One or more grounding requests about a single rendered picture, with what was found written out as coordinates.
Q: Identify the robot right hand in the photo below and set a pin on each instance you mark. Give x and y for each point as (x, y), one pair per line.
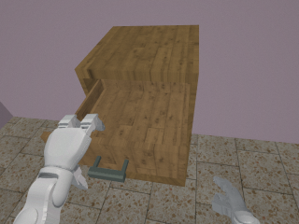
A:
(223, 204)

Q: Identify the robot left forearm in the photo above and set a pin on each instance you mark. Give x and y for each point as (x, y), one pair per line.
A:
(46, 197)

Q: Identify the drawer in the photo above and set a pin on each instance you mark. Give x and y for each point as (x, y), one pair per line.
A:
(146, 123)

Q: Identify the cabinet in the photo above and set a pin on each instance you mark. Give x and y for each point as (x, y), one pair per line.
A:
(159, 53)

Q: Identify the robot right forearm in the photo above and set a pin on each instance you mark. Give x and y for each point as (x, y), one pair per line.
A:
(242, 215)

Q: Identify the handle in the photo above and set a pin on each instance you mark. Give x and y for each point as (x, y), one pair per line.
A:
(108, 174)

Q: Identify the robot left hand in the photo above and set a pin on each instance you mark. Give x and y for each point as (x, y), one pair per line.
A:
(67, 145)

